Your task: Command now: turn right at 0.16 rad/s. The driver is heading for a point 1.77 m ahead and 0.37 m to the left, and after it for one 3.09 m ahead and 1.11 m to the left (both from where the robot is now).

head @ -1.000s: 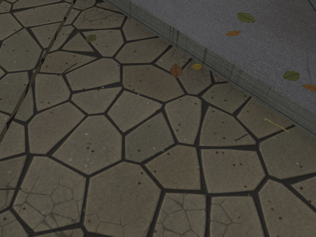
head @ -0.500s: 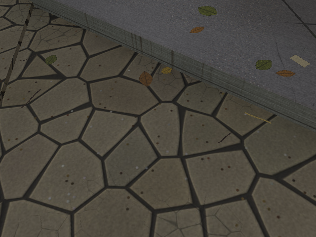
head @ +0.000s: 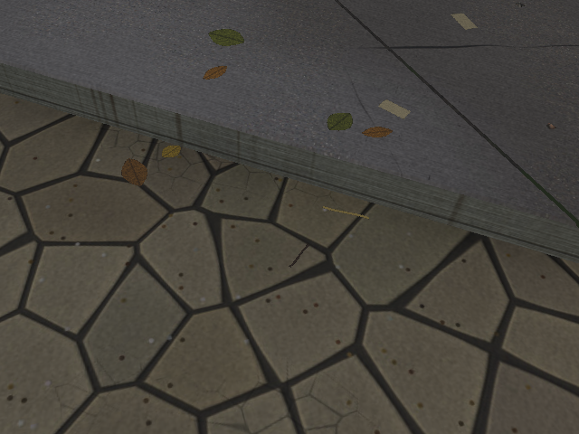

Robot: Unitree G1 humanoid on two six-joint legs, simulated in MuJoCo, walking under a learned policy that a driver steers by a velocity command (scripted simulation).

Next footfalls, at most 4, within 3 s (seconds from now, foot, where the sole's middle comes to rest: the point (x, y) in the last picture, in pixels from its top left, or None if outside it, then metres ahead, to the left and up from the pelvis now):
0.12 right None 0.00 -0.12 -0.78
0.58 left None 0.10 0.11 -0.78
1.08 right None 0.44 -0.06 -0.78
1.62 left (228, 340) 0.71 0.12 -0.78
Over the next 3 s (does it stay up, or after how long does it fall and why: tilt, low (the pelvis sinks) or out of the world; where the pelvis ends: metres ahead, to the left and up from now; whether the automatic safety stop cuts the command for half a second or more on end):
stays up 1.22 0.25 0.00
